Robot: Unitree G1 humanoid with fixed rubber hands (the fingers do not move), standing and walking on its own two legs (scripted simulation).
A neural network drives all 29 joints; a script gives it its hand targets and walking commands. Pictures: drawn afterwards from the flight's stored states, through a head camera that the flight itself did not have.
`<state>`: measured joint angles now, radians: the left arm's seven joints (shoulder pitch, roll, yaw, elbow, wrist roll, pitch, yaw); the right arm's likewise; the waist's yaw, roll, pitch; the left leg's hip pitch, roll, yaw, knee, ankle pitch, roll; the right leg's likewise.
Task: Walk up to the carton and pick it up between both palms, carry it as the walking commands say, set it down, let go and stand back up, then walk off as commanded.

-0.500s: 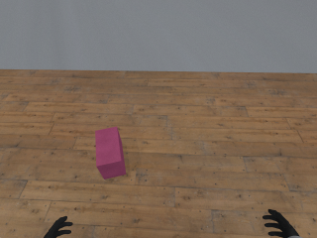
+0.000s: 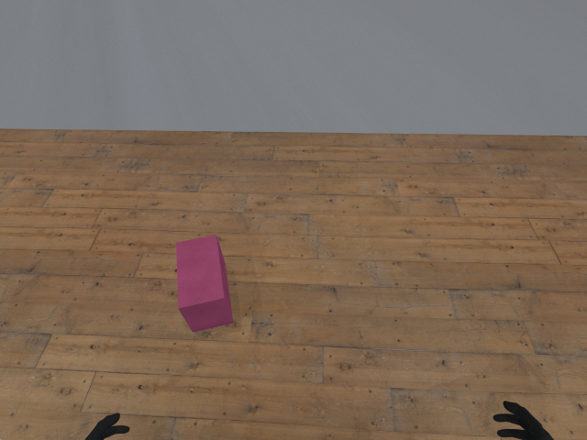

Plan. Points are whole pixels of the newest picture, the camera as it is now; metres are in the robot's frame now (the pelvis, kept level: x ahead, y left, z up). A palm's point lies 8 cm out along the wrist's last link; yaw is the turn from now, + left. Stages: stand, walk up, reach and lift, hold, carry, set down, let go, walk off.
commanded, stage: stand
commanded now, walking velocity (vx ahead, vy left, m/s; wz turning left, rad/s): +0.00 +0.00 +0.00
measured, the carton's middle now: (204, 282) +0.73 +0.36 -0.68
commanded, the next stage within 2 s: walk up in 0.12 s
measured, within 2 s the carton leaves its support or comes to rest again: neither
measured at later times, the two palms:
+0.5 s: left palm out of the picture +0.07 +0.39 -0.08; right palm (522, 408) +0.16 -0.30 -0.09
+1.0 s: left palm out of the picture +0.09 +0.45 -0.08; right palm (391, 292) +0.36 -0.16 -0.11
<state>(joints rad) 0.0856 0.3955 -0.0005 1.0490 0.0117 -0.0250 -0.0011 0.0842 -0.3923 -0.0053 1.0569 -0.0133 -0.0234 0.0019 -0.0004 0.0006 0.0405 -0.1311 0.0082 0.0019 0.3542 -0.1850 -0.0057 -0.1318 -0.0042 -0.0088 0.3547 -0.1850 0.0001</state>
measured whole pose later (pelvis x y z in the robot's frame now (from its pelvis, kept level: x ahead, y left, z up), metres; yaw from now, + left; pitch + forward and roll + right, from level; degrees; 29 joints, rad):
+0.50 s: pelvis +0.02 +0.02 -0.01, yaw +10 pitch -2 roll -1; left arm 0.20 0.50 0.12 0.86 0.05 -0.07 0.01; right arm 0.20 -0.46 -0.10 0.86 -0.03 0.03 0.13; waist -0.01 0.01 0.06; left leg -0.43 0.08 -0.02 0.80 -0.36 -0.01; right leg -0.10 -0.07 -0.16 0.44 -0.30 0.00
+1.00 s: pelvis +0.16 +0.11 -0.03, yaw +25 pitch -1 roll -1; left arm 0.35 0.47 0.10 0.70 0.04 -0.11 -0.01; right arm 0.36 -0.46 -0.06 0.68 -0.02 -0.03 0.04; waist 0.00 0.05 0.05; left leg -0.43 -0.06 -0.10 1.02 -0.46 0.03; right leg -0.34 -0.04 -0.11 0.68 -0.31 -0.02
